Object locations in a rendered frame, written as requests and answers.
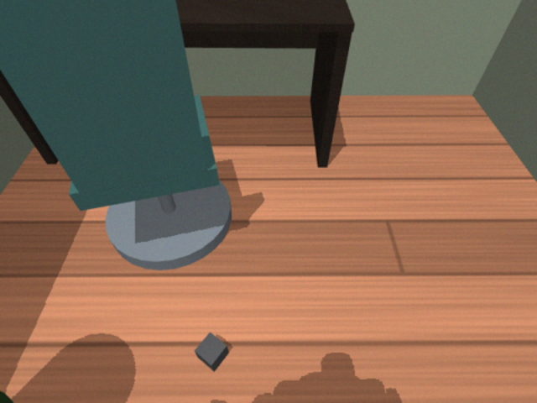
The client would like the office chair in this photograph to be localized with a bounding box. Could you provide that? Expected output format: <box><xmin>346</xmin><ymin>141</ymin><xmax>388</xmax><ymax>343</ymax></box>
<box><xmin>0</xmin><ymin>0</ymin><xmax>232</xmax><ymax>270</ymax></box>

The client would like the desk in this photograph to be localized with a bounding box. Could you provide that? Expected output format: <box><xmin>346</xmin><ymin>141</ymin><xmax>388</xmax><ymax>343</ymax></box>
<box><xmin>0</xmin><ymin>0</ymin><xmax>355</xmax><ymax>168</ymax></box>

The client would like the cube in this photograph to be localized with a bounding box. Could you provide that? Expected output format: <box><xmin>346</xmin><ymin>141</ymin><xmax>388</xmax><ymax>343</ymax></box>
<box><xmin>195</xmin><ymin>332</ymin><xmax>229</xmax><ymax>372</ymax></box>

